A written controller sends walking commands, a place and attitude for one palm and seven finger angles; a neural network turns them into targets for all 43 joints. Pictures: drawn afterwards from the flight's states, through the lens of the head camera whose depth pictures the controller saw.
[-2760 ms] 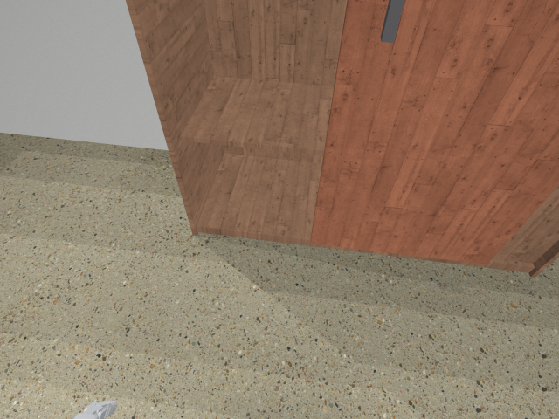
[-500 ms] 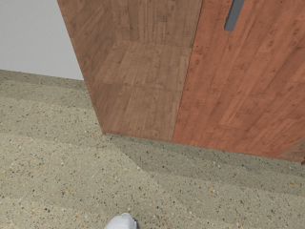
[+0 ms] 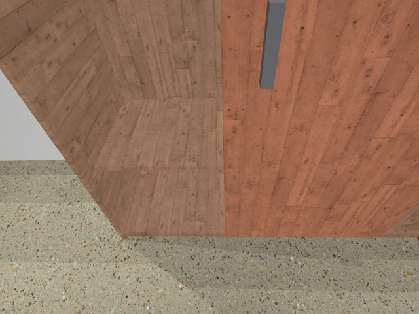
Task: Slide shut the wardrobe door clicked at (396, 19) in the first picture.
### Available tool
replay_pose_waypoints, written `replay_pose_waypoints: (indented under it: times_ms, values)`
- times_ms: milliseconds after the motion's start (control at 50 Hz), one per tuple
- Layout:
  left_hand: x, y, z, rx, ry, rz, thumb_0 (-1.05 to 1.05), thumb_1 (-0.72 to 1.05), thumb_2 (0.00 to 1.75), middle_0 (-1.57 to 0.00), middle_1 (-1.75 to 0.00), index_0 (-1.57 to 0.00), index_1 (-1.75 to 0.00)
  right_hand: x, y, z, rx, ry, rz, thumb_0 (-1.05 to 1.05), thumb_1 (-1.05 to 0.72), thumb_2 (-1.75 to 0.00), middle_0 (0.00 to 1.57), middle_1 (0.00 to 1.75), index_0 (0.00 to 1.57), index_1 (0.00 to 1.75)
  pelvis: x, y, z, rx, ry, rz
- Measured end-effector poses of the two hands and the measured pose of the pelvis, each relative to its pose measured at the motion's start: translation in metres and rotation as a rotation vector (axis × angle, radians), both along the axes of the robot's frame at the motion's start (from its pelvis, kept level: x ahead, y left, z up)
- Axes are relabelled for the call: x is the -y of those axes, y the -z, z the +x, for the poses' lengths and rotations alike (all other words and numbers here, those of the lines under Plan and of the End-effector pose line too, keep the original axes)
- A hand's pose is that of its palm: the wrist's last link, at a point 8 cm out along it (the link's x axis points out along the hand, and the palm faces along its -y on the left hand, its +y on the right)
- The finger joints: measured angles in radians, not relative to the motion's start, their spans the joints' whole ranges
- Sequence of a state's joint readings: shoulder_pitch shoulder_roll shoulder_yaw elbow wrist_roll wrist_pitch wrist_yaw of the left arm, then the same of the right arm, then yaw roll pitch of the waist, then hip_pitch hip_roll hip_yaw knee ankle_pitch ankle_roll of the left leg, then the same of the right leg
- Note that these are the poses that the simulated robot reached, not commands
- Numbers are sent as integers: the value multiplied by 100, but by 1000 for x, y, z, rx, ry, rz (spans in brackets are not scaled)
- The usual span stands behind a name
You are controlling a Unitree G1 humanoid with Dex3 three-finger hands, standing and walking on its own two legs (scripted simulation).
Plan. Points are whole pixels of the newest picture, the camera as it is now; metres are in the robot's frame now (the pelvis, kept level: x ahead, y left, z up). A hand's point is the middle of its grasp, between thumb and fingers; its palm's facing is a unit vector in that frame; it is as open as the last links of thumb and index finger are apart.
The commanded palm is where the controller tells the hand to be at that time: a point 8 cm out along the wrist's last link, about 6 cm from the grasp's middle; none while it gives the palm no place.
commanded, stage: come to a stop and stand still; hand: right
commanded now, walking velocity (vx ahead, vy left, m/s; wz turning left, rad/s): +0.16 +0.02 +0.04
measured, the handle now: (269, 42) +0.57 -0.11 +0.25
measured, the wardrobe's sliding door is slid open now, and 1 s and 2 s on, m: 0.51 0.51 0.51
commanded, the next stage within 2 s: look again from close up in 1.66 s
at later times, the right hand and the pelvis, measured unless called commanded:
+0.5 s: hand out of the picture +0.16 -0.15 -0.16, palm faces +0.04 +0.96 -0.27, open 7.3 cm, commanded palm none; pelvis +0.09 +0.04 +0.00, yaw +0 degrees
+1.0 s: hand out of the picture +0.03 -0.22 -0.17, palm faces +0.07 +0.98 -0.20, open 7.3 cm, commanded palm none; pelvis +0.04 -0.03 +0.01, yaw +0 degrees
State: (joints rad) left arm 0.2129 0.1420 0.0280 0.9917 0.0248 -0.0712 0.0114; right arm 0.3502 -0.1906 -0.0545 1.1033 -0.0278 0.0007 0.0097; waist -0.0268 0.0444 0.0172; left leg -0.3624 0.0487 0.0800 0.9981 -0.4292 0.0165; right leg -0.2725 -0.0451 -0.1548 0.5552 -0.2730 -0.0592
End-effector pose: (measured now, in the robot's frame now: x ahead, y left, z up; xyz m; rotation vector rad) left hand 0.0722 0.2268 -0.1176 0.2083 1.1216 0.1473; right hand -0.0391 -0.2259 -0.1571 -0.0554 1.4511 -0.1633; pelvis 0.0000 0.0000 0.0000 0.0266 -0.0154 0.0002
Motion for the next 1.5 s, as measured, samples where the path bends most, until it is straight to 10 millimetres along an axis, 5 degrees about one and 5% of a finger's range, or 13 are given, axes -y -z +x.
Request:
replay_pose_waypoints:
  times_ms: [160, 300, 420, 540, 660, 760, 920, 1100, 1300, 1500]
  values:
    - [5, 4, -22, -208, -72, -3, -1, 94, 89, -20, -30, -20, -30, 0, -14, 76, 35, -23, -12, 0, -92, -90, 19, 30, 20, 30, 5, -11, 48, -12, -2, -22]
    - [8, 26, -29, -361, -131, -78, 0, 92, 89, -20, -30, -20, -30, -10, -14, 136, 49, -66, -72, 1, -93, -90, 20, 30, 20, 30, -14, -2, 80, -2, -1, -46]
    - [-14, 45, -7, -375, -153, -116, 1, 91, 89, -20, -30, -20, -30, -21, -21, 176, 120, -87, -137, 0, -92, -90, 20, 30, 20, 30, -33, 6, 91, -13, 7, -51]
    - [-38, 41, 38, -271, -102, -82, 1, 91, 89, -20, -30, -20, -30, -27, -35, 189, 192, -78, -151, 0, -91, -90, 20, 30, 20, 30, -34, -2, 82, -17, 7, -55]
    - [-45, 25, 71, -139, -47, -40, 1, 91, 89, -19, -30, -19, -30, -21, -38, 179, 241, -70, -133, 0, -91, -90, 20, 30, 21, 30, -26, -4, 67, -11, 9, -55]
    - [-32, 12, 72, -67, -14, -5, 0, 91, 89, -19, -30, -19, -30, 1, -28, 152, 229, -50, -107, 0, -91, -90, 20, 30, 21, 30, -9, -2, 53, -6, 6, -37]
    - [15, 3, 13, -142, -16, 6, 0, 91, 89, -19, -30, -20, -30, 36, -12, 93, 98, -10, -69, 0, -91, -90, 20, 30, 20, 30, 19, -7, 40, -8, 12, -20]
    - [39, 21, -44, -278, -75, -55, 1, 92, 89, -20, -30, -20, -30, 36, -17, 39, -56, -26, -76, 0, -91, -90, 20, 30, 20, 30, 28, -6, 33, -25, -4, -59]
    - [49, 28, -79, -320, -104, -118, 1, 91, 89, -20, -30, -20, -30, 7, -23, 37, -18, -53, -47, 0, -91, -90, 20, 30, 20, 30, 25, -10, 20, 0, -11, -36]
    - [39, 25, -94, -323, -113, -103, 1, 91, 89, -20, -30, -20, -30, -7, -19, 34, 12, -54, -28, 1, -92, -90, 20, 30, 20, 30, 15, -10, 13, 5, -12, -35]
